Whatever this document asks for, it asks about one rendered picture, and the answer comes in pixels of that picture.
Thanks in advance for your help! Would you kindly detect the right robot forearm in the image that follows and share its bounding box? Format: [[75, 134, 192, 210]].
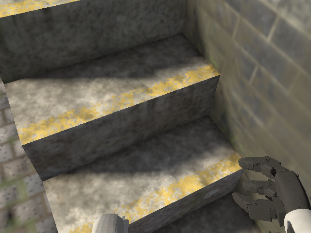
[[284, 209, 311, 233]]

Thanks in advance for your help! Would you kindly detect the robot left thigh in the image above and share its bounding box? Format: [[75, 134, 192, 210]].
[[91, 214, 129, 233]]

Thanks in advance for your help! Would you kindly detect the robot right hand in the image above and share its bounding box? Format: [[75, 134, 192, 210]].
[[232, 155, 311, 227]]

